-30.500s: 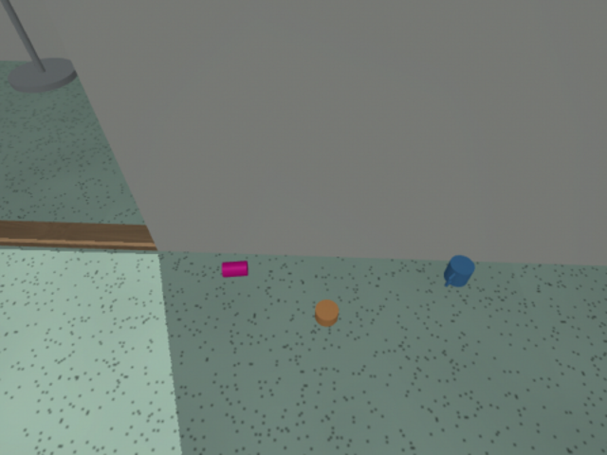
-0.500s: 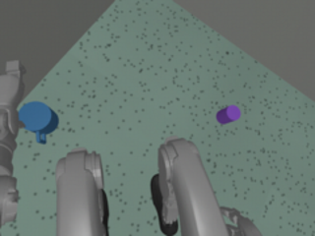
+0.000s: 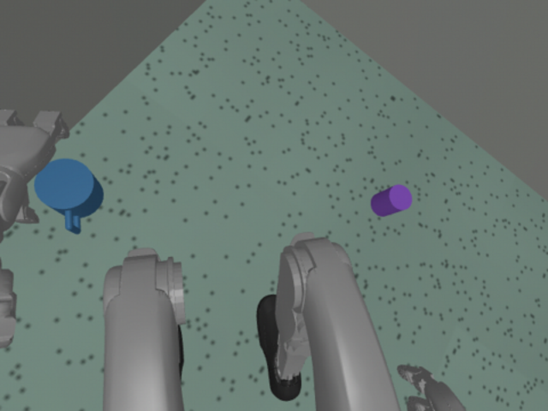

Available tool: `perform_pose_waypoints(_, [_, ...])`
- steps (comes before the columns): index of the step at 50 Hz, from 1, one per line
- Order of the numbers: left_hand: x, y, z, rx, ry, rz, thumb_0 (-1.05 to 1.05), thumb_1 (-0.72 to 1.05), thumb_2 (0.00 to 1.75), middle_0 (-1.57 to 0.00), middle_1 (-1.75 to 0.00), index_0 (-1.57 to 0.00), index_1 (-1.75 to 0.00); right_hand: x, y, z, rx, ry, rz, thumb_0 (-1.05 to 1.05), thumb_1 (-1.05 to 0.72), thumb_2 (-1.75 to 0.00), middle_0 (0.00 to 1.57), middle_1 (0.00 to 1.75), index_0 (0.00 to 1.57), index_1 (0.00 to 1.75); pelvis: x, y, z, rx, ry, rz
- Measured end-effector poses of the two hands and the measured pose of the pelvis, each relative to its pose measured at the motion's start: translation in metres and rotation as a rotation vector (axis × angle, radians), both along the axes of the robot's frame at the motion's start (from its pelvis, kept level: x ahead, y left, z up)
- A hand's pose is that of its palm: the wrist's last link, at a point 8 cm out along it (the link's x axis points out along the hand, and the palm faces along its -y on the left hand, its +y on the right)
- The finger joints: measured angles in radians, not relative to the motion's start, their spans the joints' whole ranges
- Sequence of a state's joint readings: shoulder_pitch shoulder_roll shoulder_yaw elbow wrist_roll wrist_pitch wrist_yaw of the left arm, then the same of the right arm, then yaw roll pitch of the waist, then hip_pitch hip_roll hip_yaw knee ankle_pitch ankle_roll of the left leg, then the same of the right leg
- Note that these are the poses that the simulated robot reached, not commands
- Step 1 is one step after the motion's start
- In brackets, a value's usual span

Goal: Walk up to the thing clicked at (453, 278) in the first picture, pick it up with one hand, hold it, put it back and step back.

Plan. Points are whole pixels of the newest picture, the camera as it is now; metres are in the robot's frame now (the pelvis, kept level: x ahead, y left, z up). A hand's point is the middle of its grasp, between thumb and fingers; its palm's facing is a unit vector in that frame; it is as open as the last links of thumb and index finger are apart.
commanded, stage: home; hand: left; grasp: from above
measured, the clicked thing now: (72, 198) +0.45 +0.28 -0.31
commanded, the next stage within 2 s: none
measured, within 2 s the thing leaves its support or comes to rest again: neither
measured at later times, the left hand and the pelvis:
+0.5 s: hand (18, 156) +0.44 +0.28 -0.07, palm faces -0.32 -0.42 -0.85, open 10.2 cm; pelvis +0.02 +0.00 +0.07, yaw +2 degrees
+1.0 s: hand out of the picture +0.27 +0.23 +0.15, palm faces +0.05 -0.93 -0.37, open 7.4 cm; pelvis +0.04 +0.00 +0.25, yaw +6 degrees
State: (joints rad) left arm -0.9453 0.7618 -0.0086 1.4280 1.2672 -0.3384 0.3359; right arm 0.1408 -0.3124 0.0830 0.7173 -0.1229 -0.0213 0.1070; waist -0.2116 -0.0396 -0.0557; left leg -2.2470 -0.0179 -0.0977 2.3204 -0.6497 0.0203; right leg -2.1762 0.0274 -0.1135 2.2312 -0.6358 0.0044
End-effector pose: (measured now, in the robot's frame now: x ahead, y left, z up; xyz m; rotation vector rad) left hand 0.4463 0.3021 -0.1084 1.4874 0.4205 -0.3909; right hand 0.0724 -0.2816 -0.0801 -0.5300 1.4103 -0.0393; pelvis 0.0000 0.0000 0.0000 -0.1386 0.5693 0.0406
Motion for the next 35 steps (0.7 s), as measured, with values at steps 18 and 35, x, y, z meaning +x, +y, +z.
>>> perform_pose_waypoints(18, [0.032, -0.018, 0.025, -0.03, -0.167, 0.314, 0.0, -0.1, 0.9, -0.29, -0.69, -0.22, -0.68, -0.025, 0.032, -0.026, 0.174, 0.012, -0.161, 0.0, -0.9, -0.89, 0.2, 0.3, 0.2, 0.3, 0.013, -0.002, 0.005, 0.024, 0.066, -0.014])
perform_pose_waypoints(35, [-0.104, -0.015, 0.176, -0.565, -0.011, 0.622, 0.0, 0.74, 0.93, -0.23, -0.38, -0.22, -0.39, 0.102, 0.019, 0.125, 0.121, -0.353, -0.047, 0.0, -0.91, -0.89, 0.2, 0.3, 0.2, 0.3, 0.021, -0.002, 0.143, 0.046, -0.008, 0.03])
